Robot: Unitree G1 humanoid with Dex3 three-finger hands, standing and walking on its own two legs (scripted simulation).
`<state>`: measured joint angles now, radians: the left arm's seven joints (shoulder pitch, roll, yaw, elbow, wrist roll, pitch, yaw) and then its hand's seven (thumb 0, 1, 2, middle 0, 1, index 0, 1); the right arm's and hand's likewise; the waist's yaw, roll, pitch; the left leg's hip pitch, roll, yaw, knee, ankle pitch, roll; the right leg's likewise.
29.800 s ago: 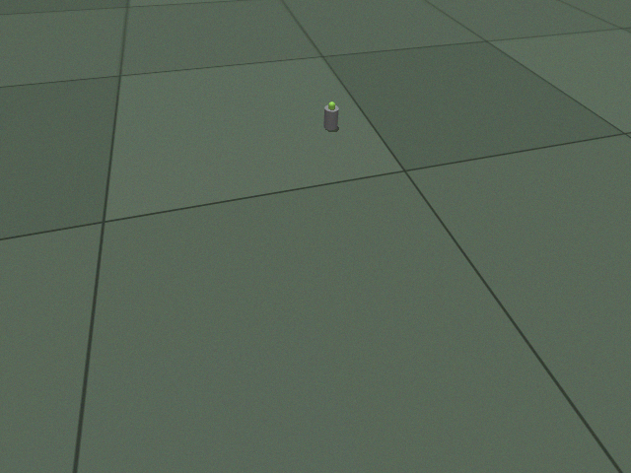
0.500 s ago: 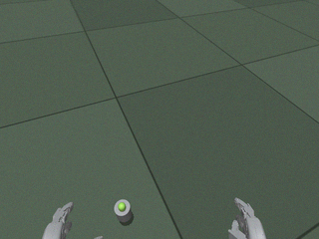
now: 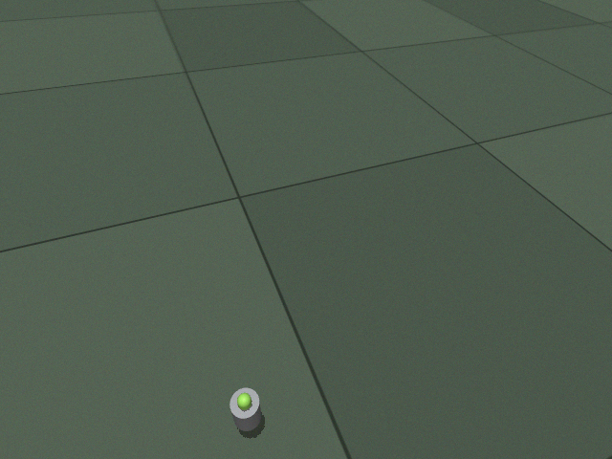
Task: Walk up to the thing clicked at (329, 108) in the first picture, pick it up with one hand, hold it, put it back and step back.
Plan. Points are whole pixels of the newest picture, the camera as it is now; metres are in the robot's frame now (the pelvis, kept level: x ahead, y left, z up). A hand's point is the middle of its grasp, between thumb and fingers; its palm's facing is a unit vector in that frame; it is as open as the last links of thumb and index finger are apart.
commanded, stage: stand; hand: left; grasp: from the side
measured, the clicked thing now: (245, 407) +0.42 +0.15 -0.68
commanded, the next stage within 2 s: step back in 1.72 s
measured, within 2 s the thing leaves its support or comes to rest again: neither
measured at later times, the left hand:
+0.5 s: hand out of the picture +0.01 +0.24 -0.14, palm faces +0.00 -0.93 -0.36, open 7.4 cm
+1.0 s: hand out of the picture +0.08 +0.23 -0.13, palm faces +0.00 -0.94 -0.34, open 7.4 cm
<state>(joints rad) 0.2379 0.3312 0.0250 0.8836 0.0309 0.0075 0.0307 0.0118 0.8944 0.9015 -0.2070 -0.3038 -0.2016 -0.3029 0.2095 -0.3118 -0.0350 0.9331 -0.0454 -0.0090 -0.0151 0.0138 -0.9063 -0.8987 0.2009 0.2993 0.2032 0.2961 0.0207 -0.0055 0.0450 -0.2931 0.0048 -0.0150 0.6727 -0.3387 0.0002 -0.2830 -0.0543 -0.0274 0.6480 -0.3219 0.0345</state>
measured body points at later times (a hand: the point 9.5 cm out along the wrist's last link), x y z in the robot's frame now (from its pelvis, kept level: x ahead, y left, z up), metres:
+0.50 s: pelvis -0.02 -0.01 +0.02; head -0.02 -0.02 +0.47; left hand +0.01 +0.29 -0.11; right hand +0.04 -0.30 -0.12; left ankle +0.02 +0.12 -0.72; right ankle +0.02 -0.14 -0.72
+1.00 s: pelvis +0.00 -0.02 +0.02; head +0.00 -0.02 +0.47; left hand +0.08 +0.28 -0.11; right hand +0.07 -0.31 -0.12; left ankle +0.02 +0.12 -0.72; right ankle +0.02 -0.14 -0.72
